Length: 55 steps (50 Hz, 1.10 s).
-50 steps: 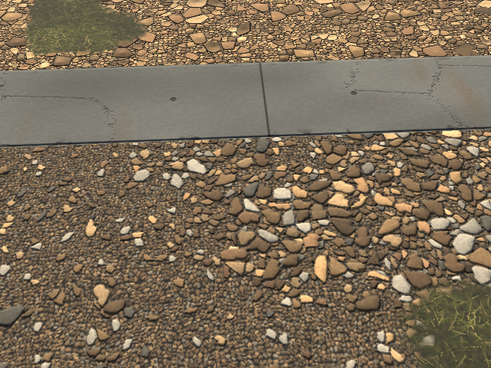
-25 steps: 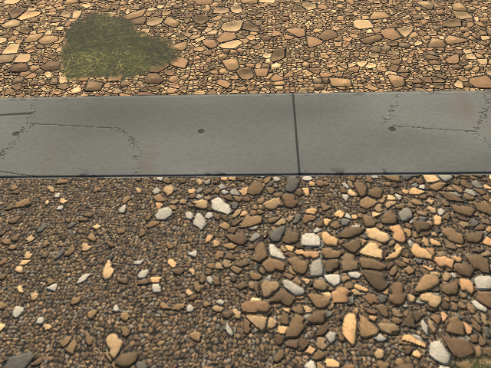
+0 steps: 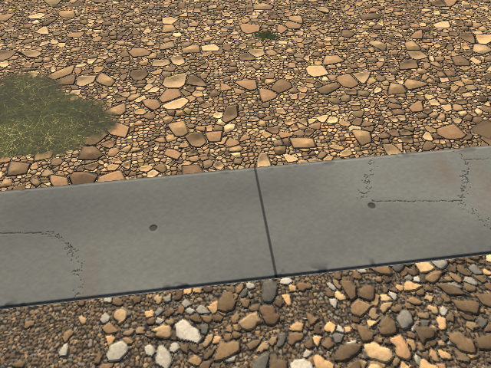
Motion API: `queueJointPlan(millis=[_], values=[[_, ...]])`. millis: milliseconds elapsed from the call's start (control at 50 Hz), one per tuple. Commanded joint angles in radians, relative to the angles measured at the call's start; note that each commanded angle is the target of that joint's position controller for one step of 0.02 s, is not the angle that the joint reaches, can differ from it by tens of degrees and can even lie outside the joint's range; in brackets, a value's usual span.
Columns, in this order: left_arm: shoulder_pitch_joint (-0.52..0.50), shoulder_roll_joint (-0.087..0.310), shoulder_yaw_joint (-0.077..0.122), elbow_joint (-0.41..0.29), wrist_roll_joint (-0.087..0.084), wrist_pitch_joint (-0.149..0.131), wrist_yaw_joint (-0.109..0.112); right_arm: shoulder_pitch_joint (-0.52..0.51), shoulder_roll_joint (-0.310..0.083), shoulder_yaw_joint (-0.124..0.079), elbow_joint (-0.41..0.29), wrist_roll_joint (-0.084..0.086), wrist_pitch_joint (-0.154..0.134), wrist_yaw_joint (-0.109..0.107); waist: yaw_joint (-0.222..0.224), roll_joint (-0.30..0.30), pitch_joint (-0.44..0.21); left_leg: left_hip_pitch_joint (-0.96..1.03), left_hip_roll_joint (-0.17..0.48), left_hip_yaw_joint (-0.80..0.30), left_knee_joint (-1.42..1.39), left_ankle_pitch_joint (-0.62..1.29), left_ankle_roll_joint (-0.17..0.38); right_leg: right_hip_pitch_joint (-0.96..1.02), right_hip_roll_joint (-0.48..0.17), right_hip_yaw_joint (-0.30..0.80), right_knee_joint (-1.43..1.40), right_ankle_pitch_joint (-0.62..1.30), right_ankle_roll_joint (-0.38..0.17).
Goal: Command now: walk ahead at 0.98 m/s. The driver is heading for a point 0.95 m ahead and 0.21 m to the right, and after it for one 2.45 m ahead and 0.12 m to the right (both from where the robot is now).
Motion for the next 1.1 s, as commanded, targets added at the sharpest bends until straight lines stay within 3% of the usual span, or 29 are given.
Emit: queueJointPlan(millis=[20, 100, 140, 180, 200, 220, 240, 260, 280, 300, 320, 340, 400, 500, 600, 660, 700, 720, 740, 760, 780, 800, 820, 840, 880, 900, 960, 1040, 1100], values=[[-0.094, 0.028, -0.002, -0.067, -0.004, -0.02, -0.015, -0.064, -0.133, -0.012, -0.089, 0.015, -0.032, -0.023, 0.03, 0.024, 0.171, -0.261, 0.224, -0.123, -0.257, 0.165, 0.14, 0.176, 0.026, -0.054, -0.259, 0.233, 0.015], [-0.241, 0.035, -0.002, -0.127, -0.025, -0.035, -0.053, 0.024, -0.168, -0.015, -0.067, 0.019, -0.001, -0.037, -0.011, 0.038, 0.222, 0.025, 0.291, -0.094, -0.253, 0.277, 0.123, 0.15, 0.08, -0.071, -0.514, 0.204, 0.002], [-0.22, 0.069, 0.013, -0.145, -0.028, -0.039, -0.066, 0.019, -0.195, -0.021, -0.07, 0.002, 0.019, -0.038, 0.027, 0.087, 0.177, 0.168, 0.324, -0.082, -0.144, 0.644, 0.106, 0.193, 0.138, -0.105, -0.545, 0.083, -0.027], [-0.015, 0.148, 0.05, -0.116, -0.043, -0.027, -0.055, -0.004, -0.229, -0.03, -0.069, -0.038, 0.044, -0.037, 0.156, 0.188, 0.014, 0.267, 0.336, -0.071, 0.132, 1.137, 0.089, 0.398, 0.21, -0.137, -0.481, -0.074, -0.074], [0.226, 0.195, 0.073, -0.054, -0.046, -0.015, -0.042, -0.06, -0.226, -0.028, -0.085, -0.047, 0.056, -0.037, 0.283, 0.209, -0.108, 0.138, 0.306, -0.036, 0.418, 1.185, 0.063, 0.695, 0.205, -0.129, -0.468, -0.089, -0.104], [0.452, 0.288, 0.091, 0.005, -0.028, 0.002, -0.022, -0.059, -0.156, -0.005, -0.128, -0.059, 0.047, -0.038, 0.318, 0.051, -0.292, -0.179, 0.24, -0.044, 0.807, 0.816, 0.055, 1.096, -0.01, 0.159, -0.393, -0.273, -0.136], [0.487, 0.296, 0.098, 0.027, -0.01, -0.01, -0.039, 0.119, 0.032, 0.041, -0.116, 0.003, 0.004, -0.008, 0.182, -0.373, -0.487, -0.577, 0.01, -0.168, 1.192, -0.105, 0.003, 1.432, -0.218, 0.775, -0.652, -0.771, -0.331], [0.471, 0.176, 0.075, 0.049, 0.002, -0.013, -0.036, 0.013, -0.113, 0.012, -0.127, 0.049, -0.03, -0.008, 0.228, -0.254, -0.394, -0.694, 0.074, -0.258, 1.229, -0.116, 0.063, 1.389, -0.174, 0.856, -0.797, -0.854, -0.255], [0.406, 0.122, 0.061, 0.047, 0.012, -0.016, -0.033, -0.157, -0.16, 0.0, -0.184, 0.079, -0.041, -0.01, 0.221, -0.161, -0.206, -0.753, 0.118, -0.219, 1.23, -0.092, 0.079, 1.239, -0.149, 0.649, -0.78, -0.686, -0.212], [0.328, 0.11, 0.055, 0.048, 0.022, -0.025, -0.044, -0.245, -0.133, 0.01, -0.221, 0.06, -0.045, -0.015, 0.175, 0.043, -0.101, -0.723, 0.158, -0.203, 1.159, -0.044, 0.081, 1.04, -0.114, 0.526, -0.804, -0.497, -0.193], [0.263, 0.079, 0.047, 0.046, 0.029, -0.035, -0.051, -0.27, -0.116, 0.004, -0.229, 0.037, -0.038, -0.017, 0.12, 0.088, -0.051, -0.673, 0.199, -0.2, 1.08, 0.006, 0.078, 0.891, -0.071, 0.422, -0.814, -0.401, -0.186], [0.222, 0.054, 0.038, 0.05, 0.038, -0.037, -0.054, -0.229, -0.096, 0.005, -0.227, 0.031, -0.021, -0.011, 0.065, 0.056, -0.024, -0.62, 0.23, -0.206, 1.051, 0.033, 0.07, 0.786, -0.043, 0.362, -0.832, -0.38, -0.186], [0.211, 0.051, 0.033, 0.078, 0.0, -0.036, -0.053, -0.22, -0.063, 0.01, -0.227, 0.023, 0.021, -0.015, 0.011, 0.015, 0.079, -0.644, 0.279, -0.171, 0.95, 0.046, 0.029, 0.627, -0.015, 0.238, -0.912, -0.34, -0.188], [0.329, 0.086, 0.034, 0.108, -0.001, -0.04, -0.02, -0.489, -0.087, 0.013, -0.318, -0.006, 0.008, -0.017, 0.094, 0.035, 0.176, -0.7, 0.259, -0.083, 0.569, 0.417, -0.031, 0.584, 0.049, 0.071, -0.967, -0.105, -0.159], [0.441, 0.137, 0.044, 0.131, -0.027, -0.022, 0.007, -0.659, -0.105, 0.008, -0.392, 0.017, -0.025, 0.02, 0.134, 0.023, 0.205, -0.561, 0.17, -0.089, 0.22, 0.529, -0.051, 0.736, -0.001, 0.097, -0.969, -0.093, -0.144], [0.437, 0.157, 0.054, 0.134, -0.012, 0.014, 0.019, -0.573, -0.17, -0.023, -0.389, 0.025, -0.033, 0.022, 0.063, -0.053, 0.122, -0.462, 0.114, -0.091, 0.188, 0.368, -0.041, 0.929, -0.043, 0.135, -0.799, 0.246, -0.116], [0.383, 0.184, 0.056, 0.118, 0.033, 0.039, 0.013, -0.242, -0.254, -0.067, -0.328, 0.047, -0.023, -0.002, -0.134, -0.11, -0.104, -0.052, 0.111, -0.07, 0.281, 0.206, 0.0, 0.826, 0.01, 0.104, -0.377, 0.448, -0.069], [0.384, 0.099, 0.032, 0.068, 0.058, 0.03, 0.011, -0.027, -0.342, -0.083, -0.293, 0.026, -0.008, -0.024, -0.179, 0.027, -0.311, 0.32, 0.336, -0.33, 0.363, 0.013, 0.018, 0.557, 0.079, 0.089, -0.006, 0.176, -0.049], [0.602, -0.096, -0.011, 0.058, -0.019, 0.002, -0.008, 0.0, -0.379, -0.094, -0.267, -0.007, -0.008, -0.001, -0.025, 0.486, -0.527, 0.61, 0.532, -0.91, 0.093, -0.53, 0.176, 0.227, 0.216, 0.136, 0.331, -0.497, -0.015], [0.48, 0.032, 0.012, 0.049, -0.069, -0.002, 0.007, -0.043, -0.246, -0.069, -0.281, -0.007, -0.011, 0.0, -0.071, 0.401, -0.401, 0.522, 0.502, -0.948, -0.047, -0.599, 0.111, 0.129, 0.163, 0.154, 0.429, -0.463, -0.032], [0.337, 0.084, 0.029, 0.008, -0.075, 0.0, 0.016, -0.107, -0.19, -0.059, -0.271, 0.003, -0.012, -0.004, -0.084, 0.286, -0.22, 0.392, 0.49, -0.755, -0.034, -0.443, 0.073, 0.046, 0.127, 0.109, 0.463, -0.4, -0.036], [0.256, 0.09, 0.032, -0.016, -0.053, 0.002, 0.022, -0.158, -0.179, -0.058, -0.264, -0.003, -0.009, -0.005, -0.063, 0.103, -0.124, 0.231, 0.461, -0.598, -0.022, -0.227, 0.06, 0.068, 0.079, 0.091, 0.435, -0.343, -0.036], [0.22, 0.083, 0.041, -0.03, -0.028, 0.005, 0.016, -0.181, -0.163, -0.059, -0.247, -0.022, -0.009, -0.003, -0.031, 0.075, -0.061, 0.081, 0.427, -0.448, -0.003, -0.002, 0.06, 0.132, 0.038, 0.097, 0.364, -0.307, -0.037], [0.265, 0.058, 0.047, -0.036, -0.039, 0.025, 0.004, -0.221, -0.117, -0.048, -0.227, -0.038, -0.011, -0.005, 0.03, 0.099, -0.046, -0.003, 0.401, -0.376, -0.03, -0.007, 0.067, 0.182, 0.005, 0.104, 0.348, -0.281, -0.039], [0.269, 0.021, 0.049, -0.051, -0.059, 0.069, -0.006, -0.283, -0.084, -0.046, -0.208, -0.014, -0.011, -0.003, 0.069, 0.144, 0.037, -0.107, 0.388, -0.236, -0.089, 0.027, 0.067, 0.184, -0.035, 0.088, 0.308, -0.305, -0.034], [0.237, 0.017, 0.05, -0.067, -0.053, 0.089, -0.004, -0.312, -0.083, -0.046, -0.204, -0.004, -0.011, -0.002, 0.079, 0.129, 0.105, -0.166, 0.384, -0.151, -0.103, 0.167, 0.062, 0.167, -0.042, 0.075, 0.289, -0.313, -0.024], [0.182, 0.032, 0.052, -0.119, -0.015, 0.095, -0.005, -0.404, -0.142, -0.06, -0.221, -0.02, -0.006, -0.02, 0.128, 0.104, 0.19, -0.285, 0.331, 0.06, -0.106, 0.524, 0.057, 0.189, -0.009, 0.01, 0.075, -0.152, 0.016], [0.12, 0.052, 0.057, -0.133, 0.006, 0.078, -0.058, -0.341, -0.248, -0.078, -0.228, 0.003, 0.001, -0.054, 0.081, 0.047, 0.104, -0.213, 0.303, 0.16, -0.003, 0.693, 0.034, 0.418, 0.104, -0.125, -0.275, 0.122, -0.001], [0.21, 0.142, 0.097, -0.14, 0.012, 0.059, -0.072, -0.279, -0.31, -0.088, -0.19, 0.036, 0.029, -0.059, 0.149, 0.087, 0.016, -0.021, 0.35, 0.108, 0.201, 0.937, 0.034, 0.545, 0.199, -0.113, -0.419, 0.011, -0.061]])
